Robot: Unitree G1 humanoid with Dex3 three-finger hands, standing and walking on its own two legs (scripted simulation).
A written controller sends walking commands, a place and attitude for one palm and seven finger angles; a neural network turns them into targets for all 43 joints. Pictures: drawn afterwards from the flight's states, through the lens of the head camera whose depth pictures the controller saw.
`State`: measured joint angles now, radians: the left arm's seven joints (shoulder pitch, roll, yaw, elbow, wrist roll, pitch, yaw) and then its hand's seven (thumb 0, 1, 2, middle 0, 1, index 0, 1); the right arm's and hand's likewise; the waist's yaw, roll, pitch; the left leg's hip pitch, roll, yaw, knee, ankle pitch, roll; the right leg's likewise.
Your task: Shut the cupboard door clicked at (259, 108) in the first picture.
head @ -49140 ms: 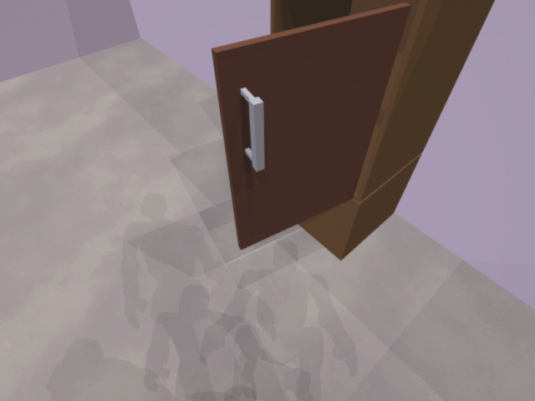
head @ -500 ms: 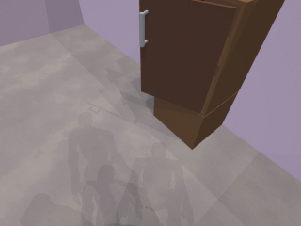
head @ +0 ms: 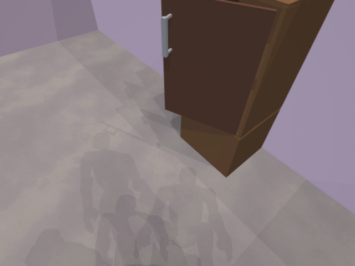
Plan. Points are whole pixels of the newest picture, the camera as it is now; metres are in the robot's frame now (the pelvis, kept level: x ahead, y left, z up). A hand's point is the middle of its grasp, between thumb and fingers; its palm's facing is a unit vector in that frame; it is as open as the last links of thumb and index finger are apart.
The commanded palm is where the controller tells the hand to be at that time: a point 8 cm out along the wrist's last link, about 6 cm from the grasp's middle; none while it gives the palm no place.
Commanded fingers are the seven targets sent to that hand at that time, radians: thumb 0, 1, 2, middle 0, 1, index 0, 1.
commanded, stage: walk to a spot facing it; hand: left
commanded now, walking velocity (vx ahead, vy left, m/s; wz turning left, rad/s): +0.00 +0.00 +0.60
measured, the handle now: (167, 36) +0.93 +0.08 +0.09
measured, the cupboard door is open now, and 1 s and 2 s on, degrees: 22 22 22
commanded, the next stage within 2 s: none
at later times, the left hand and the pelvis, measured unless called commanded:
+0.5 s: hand out of the picture +0.02 +0.23 -0.20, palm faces +0.24 -0.95 -0.21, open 7.4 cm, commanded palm none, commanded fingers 0.00 0.90 0.90 -0.20 -0.30 -0.20 -0.30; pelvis -0.01 +0.02 -0.01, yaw +14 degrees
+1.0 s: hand out of the picture -0.05 +0.18 -0.16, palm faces +0.51 -0.81 -0.31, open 7.4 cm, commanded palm none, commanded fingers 0.00 0.90 0.90 -0.20 -0.30 -0.20 -0.30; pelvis -0.01 -0.04 -0.01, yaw +33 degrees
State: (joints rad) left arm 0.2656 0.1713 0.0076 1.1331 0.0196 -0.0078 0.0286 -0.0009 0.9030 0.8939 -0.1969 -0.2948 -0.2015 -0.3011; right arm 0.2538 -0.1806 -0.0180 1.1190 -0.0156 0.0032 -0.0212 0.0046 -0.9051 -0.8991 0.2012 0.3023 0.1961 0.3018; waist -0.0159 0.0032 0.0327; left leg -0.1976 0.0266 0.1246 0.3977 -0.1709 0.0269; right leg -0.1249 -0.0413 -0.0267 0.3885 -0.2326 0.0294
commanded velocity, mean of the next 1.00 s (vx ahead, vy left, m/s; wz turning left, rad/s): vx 0.00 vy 0.00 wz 0.60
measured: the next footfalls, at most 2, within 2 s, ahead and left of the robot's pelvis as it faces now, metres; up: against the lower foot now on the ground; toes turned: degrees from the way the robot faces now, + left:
right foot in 0.86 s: +0.08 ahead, -0.13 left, +0.00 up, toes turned +30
left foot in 1.24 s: -0.06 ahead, +0.10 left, +0.00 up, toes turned +48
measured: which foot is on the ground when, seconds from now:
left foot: down 0.00-0.86, up 0.88-1.00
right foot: down 0.00-0.38, up 0.40-0.84, down 0.86-1.00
